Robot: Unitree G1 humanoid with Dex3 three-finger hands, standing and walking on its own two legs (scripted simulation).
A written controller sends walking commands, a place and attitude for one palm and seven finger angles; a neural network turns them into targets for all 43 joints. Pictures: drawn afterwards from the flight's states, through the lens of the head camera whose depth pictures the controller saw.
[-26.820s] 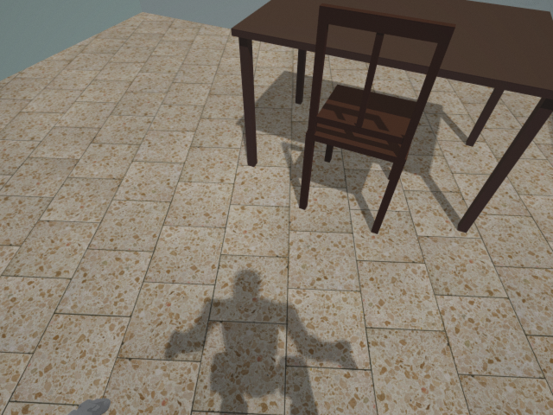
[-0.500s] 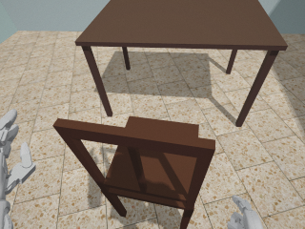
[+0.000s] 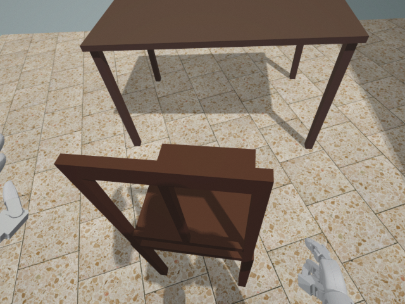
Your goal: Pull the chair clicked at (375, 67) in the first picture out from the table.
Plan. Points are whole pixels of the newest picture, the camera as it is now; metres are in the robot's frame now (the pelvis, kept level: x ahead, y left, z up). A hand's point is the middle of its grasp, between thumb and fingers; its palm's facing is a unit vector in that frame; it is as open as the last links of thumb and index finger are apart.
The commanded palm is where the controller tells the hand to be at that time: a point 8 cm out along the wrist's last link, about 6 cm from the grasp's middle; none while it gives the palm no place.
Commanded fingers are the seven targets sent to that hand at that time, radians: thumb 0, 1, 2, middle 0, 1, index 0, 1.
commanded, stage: step back with the hand held close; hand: left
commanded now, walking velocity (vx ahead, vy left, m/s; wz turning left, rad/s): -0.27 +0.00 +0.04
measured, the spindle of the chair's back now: (177, 216) +0.31 +0.11 -0.07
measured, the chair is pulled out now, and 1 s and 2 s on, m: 0.61 0.61 0.61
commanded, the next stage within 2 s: stop stepping back and stand still in 1.46 s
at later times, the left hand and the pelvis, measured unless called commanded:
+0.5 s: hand (14, 262) +0.14 +0.26 +0.16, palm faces +0.43 -0.69 -0.59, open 7.4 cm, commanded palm +0.08 +0.29 +0.18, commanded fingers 0.00 0.90 0.90 -0.20 -0.30 -0.20 -0.30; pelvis -0.05 -0.01 -0.01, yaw +1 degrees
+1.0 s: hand (6, 271) +0.13 +0.26 +0.16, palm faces +0.40 -0.71 -0.57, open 7.4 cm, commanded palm +0.06 +0.30 +0.18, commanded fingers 0.00 0.90 0.90 -0.20 -0.30 -0.20 -0.30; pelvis -0.07 +0.00 -0.02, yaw +2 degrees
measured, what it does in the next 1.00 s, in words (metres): shifts its weight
